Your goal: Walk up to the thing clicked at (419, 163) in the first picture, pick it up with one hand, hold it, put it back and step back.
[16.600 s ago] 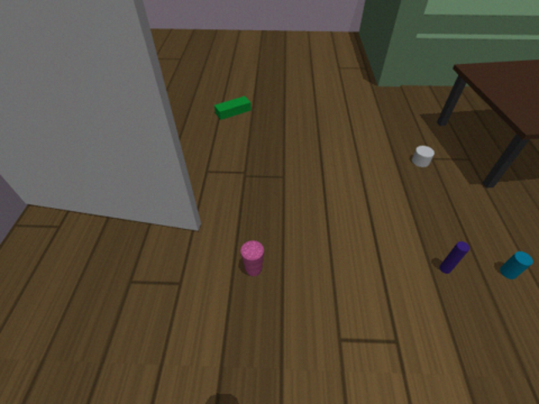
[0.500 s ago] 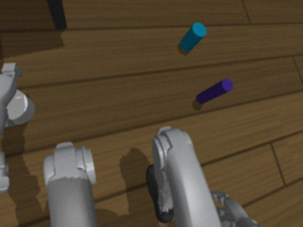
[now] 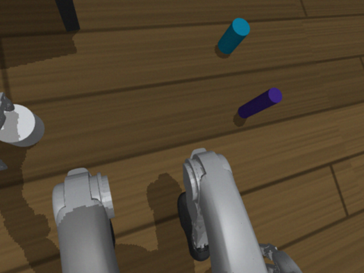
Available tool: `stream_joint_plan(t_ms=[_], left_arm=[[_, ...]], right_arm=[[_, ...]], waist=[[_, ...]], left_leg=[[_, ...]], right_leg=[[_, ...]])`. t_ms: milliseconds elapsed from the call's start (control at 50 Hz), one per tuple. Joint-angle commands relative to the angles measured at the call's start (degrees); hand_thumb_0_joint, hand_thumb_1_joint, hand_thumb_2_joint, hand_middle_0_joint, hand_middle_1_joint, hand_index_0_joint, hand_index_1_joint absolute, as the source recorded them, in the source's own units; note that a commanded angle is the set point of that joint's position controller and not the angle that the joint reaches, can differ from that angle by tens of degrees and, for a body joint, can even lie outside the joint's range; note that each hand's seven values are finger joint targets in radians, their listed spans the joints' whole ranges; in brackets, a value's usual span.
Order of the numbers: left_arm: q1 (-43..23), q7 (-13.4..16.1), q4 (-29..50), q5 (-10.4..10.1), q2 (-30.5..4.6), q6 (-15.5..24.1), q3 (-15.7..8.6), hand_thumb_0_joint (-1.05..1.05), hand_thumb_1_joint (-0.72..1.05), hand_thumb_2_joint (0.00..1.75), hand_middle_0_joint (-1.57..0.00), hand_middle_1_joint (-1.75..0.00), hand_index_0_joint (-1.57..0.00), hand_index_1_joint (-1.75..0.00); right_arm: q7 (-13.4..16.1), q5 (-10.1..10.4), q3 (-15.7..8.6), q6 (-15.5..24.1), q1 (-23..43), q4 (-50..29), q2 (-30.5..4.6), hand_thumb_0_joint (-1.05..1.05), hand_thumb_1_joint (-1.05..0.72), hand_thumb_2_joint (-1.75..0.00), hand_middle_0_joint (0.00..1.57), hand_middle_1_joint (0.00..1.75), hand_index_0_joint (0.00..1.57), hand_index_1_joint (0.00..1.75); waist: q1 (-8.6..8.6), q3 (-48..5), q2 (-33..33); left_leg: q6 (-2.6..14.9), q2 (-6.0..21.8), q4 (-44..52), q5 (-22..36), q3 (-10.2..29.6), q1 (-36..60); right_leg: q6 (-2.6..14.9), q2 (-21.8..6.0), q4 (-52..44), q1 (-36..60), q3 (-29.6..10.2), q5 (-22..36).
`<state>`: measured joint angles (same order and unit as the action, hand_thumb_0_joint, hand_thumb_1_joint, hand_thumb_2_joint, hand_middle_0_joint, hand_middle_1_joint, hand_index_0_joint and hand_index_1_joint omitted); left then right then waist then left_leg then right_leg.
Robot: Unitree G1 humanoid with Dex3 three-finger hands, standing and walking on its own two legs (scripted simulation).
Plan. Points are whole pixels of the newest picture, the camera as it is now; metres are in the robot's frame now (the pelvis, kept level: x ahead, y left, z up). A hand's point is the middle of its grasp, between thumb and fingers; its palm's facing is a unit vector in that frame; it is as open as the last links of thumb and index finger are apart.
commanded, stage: approach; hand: left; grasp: from above
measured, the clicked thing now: (19, 126) +0.46 +0.33 -0.29
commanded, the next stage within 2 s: rest palm in 0.18 s
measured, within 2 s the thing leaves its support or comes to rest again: neither
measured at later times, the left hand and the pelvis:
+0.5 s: hand (0, 112) +0.46 +0.32 -0.17, palm faces -0.50 -0.10 -0.86, open 13.8 cm; pelvis +0.00 +0.01 +0.00, yaw -1 degrees
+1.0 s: hand (17, 126) +0.45 +0.32 -0.24, palm faces -0.44 -0.10 -0.89, open 13.9 cm; pelvis +0.00 +0.01 -0.03, yaw -4 degrees
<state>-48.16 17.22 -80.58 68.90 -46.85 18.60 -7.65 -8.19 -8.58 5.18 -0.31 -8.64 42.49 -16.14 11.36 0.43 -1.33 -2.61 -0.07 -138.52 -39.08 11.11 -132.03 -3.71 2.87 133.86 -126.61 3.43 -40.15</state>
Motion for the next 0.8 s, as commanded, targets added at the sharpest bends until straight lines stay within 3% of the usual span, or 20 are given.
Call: stream_joint_plan(t_ms=[0,40,100,160,200,260,280,340,380,420,480,540,620,680,700,740,760,780], left_arm=[[-19.0,8.1,10.1,2.4,-12.4,5.7,-0.6,0.00,-0.51,0.98,-0.06,-1.08,-0.08,-1.06],[-21.9,10.9,10.2,4.2,-11.3,5.4,0.3,0.00,-0.51,1.00,-0.07,-1.08,-0.08,-1.07],[-27.5,14.9,12.6,6.0,-12.6,2.8,-0.2,0.00,-0.50,1.05,-0.08,-1.11,-0.09,-1.10],[-29.7,16.4,7.8,6.4,-11.1,-2.4,1.1,0.00,-0.51,1.05,-0.08,-1.10,-0.08,-1.09],[-33.0,16.3,5.1,6.7,-13.3,-5.5,0.4,0.00,-0.51,1.05,-0.08,-1.11,-0.08,-1.10],[-31.8,13.8,-3.5,6.5,-12.5,-9.4,2.3,0.00,-0.49,1.03,-0.08,-1.14,-0.09,-1.12],[-28.8,12.6,-5.7,5.8,-12.2,-10.3,2.6,0.00,-0.48,0.95,-0.06,-1.09,-0.09,-1.06],[-24.0,8.3,-7.2,3.4,-12.1,-11.8,3.2,0.00,-0.49,0.93,-0.06,-1.08,-0.08,-1.06],[-21.3,5.0,-7.8,1.5,-9.8,-11.9,4.4,0.00,-0.47,0.91,-0.06,-1.10,-0.09,-1.06],[-22.5,2.8,-4.6,0.4,-12.2,-10.4,3.9,0.00,-0.47,0.91,-0.06,-1.10,-0.09,-1.06],[-21.3,2.3,-2.1,-0.1,-14.6,-7.2,2.3,0.00,-0.48,0.92,-0.06,-1.08,-0.09,-1.05],[-22.5,4.5,-0.1,1.1,-18.0,-2.9,0.0,0.00,-0.52,0.95,-0.06,-1.06,-0.08,-1.05],[-24.5,9.8,-0.6,3.7,-20.6,1.6,-2.8,0.00,-0.54,0.97,-0.06,-1.03,-0.06,-1.02],[-24.1,13.6,-3.2,6.5,-20.7,2.8,-2.7,0.00,-0.53,0.98,-0.06,-1.01,-0.06,-1.01],[-24.2,14.8,-2.8,6.7,-21.1,2.8,-3.3,0.00,-0.53,0.99,-0.06,-1.00,-0.06,-1.00],[-23.7,16.0,-7.8,7.8,-18.6,1.4,-0.9,0.00,-0.53,1.00,-0.06,-1.00,-0.06,-1.00],[-25.0,16.7,-6.7,7.6,-18.7,1.0,-1.0,0.00,-0.53,1.04,-0.07,-1.01,-0.06,-1.01],[-24.3,17.4,-7.6,7.6,-19.5,0.5,-1.2,0.00,-0.52,1.05,-0.07,-1.02,-0.07,-1.03]], right_arm=[[1.1,-1.1,-5.1,0.7,-8.5,-0.1,-14.0,0.00,-0.90,-0.89,0.20,0.30,0.20,0.30],[1.3,-1.7,-5.6,1.1,-7.8,0.7,-14.2,0.00,-0.90,-0.89,0.20,0.30,0.20,0.30],[1.6,-2.1,-6.3,1.7,-7.5,1.7,-14.8,0.00,-0.90,-0.90,0.20,0.30,0.20,0.30],[1.8,-1.8,-6.6,2.2,-7.1,2.7,-14.6,0.00,-0.90,-0.90,0.20,0.30,0.20,0.30],[1.9,-1.6,-6.2,2.3,-7.3,2.9,-14.8,0.00,-0.90,-0.90,0.20,0.30,0.20,0.30],[1.8,-1.5,-5.0,2.4,-7.0,2.3,-14.5,0.00,-0.90,-0.90,0.20,0.30,0.20,0.30],[1.8,-1.2,-4.6,2.5,-7.0,1.7,-14.4,0.00,-0.90,-0.90,0.20,0.30,0.20,0.30],[1.9,-0.7,-3.7,2.4,-6.6,-0.4,-14.2,0.00,-0.90,-0.90,0.20,0.30,0.20,0.30],[1.7,-0.2,-3.5,2.3,-6.8,-1.7,-13.8,0.00,-0.89,-0.90,0.20,0.30,0.20,0.30],[1.8,0.1,-3.0,2.1,-7.4,-2.5,-14.2,0.00,-0.90,-0.90,0.20,0.30,0.20,0.30],[1.6,-0.2,-1.8,1.7,-7.7,-3.1,-14.3,0.00,-0.90,-0.90,0.20,0.30,0.20,0.30],[1.5,-0.7,-1.0,1.4,-8.4,-3.0,-14.4,0.00,-0.90,-0.90,0.20,0.30,0.20,0.30],[1.3,-2.4,0.0,1.9,-9.1,-1.8,-15.3,0.00,-0.89,-0.90,0.20,0.30,0.20,0.30],[1.1,-4.0,0.5,2.5,-8.9,-1.4,-15.8,0.00,-0.89,-0.90,0.20,0.30,0.20,0.30],[1.0,-4.4,0.4,2.7,-8.9,-0.9,-16.1,0.00,-0.89,-0.90,0.20,0.30,0.20,0.30],[0.6,-5.5,0.7,3.6,-8.6,-0.4,-15.9,0.00,-0.89,-0.90,0.20,0.30,0.20,0.30],[0.5,-5.7,0.8,3.9,-9.0,-0.2,-16.3,0.00,-0.89,-0.90,0.20,0.30,0.20,0.30],[0.4,-5.7,0.7,4.3,-8.8,-0.2,-16.6,0.00,-0.89,-0.90,0.20,0.30,0.20,0.30]], waist=[[2.33,-37.8,17.8],[2.95,-37.8,19.7],[2.94,-42.1,24.2],[3.37,-41.8,25.5],[3.40,-42.2,26.0],[4.11,-38.9,20.7],[3.60,-37.7,19.7],[2.81,-38.1,15.8],[3.52,-36.9,13.2],[3.70,-37.9,12.7],[3.91,-37.8,13.3],[3.97,-38.4,14.2],[4.91,-36.5,18.9],[6.00,-35.9,21.1],[5.86,-36.5,21.9],[7.26,-34.0,21.4],[7.56,-34.1,21.2],[7.06,-33.7,21.0]], left_leg=[[3.08,0.2,12.0,7.6,-7.0,29.0],[2.69,0.4,12.7,6.7,-6.9,31.4],[2.32,0.3,13.2,8.6,-7.2,35.3],[2.34,0.4,14.0,8.5,-7.6,35.9],[2.54,0.3,14.4,8.2,-7.6,34.9],[3.61,0.2,13.5,6.6,-8.0,29.5],[3.86,-0.1,13.5,6.4,-8.1,27.8],[4.48,-0.4,14.0,7.8,-8.1,25.9],[4.60,-0.4,14.1,8.7,-7.4,25.5],[4.73,-0.3,13.4,9.9,-7.0,25.1],[4.40,-0.2,12.4,12.7,-6.8,25.2],[4.38,0.2,10.9,12.9,-6.8,25.1],[3.60,0.5,10.6,11.0,-6.3,27.2],[3.40,0.7,10.1,9.8,-5.9,29.0],[3.24,0.8,10.1,10.0,-6.0,29.4],[3.34,1.0,9.3,8.9,-5.7,28.2],[3.35,1.0,9.4,8.5,-5.4,27.7],[3.38,1.0,9.2,7.5,-5.4,26.8]], right_leg=[[5.45,1.3,-12.6,14.6,6.6,10.1],[5.65,1.1,-12.1,11.3,7.3,9.0],[5.57,0.6,-11.1,10.3,7.3,10.9],[5.63,0.3,-10.4,7.7,7.2,11.5],[5.61,0.1,-10.2,7.2,7.1,11.8],[5.58,0.4,-12.0,8.3,6.5,11.1],[5.59,0.3,-12.4,9.6,6.3,10.9],[5.31,0.5,-13.1,14.7,6.2,12.3],[5.19,0.6,-13.2,16.2,6.3,13.0],[4.98,0.6,-13.1,17.8,6.2,14.1],[4.78,0.8,-12.4,19.9,6.2,16.4],[4.59,1.3,-12.4,20.9,6.5,16.8],[5.03,1.4,-11.1,17.8,7.6,14.4],[5.09,1.7,-10.6,15.6,8.3,13.2],[5.12,1.6,-10.1,15.2,8.5,13.3],[5.13,1.8,-9.8,12.9,8.8,12.6],[5.02,1.9,-10.0,13.0,9.1,12.5],[5.09,1.9,-10.1,12.7,8.9,11.8]])
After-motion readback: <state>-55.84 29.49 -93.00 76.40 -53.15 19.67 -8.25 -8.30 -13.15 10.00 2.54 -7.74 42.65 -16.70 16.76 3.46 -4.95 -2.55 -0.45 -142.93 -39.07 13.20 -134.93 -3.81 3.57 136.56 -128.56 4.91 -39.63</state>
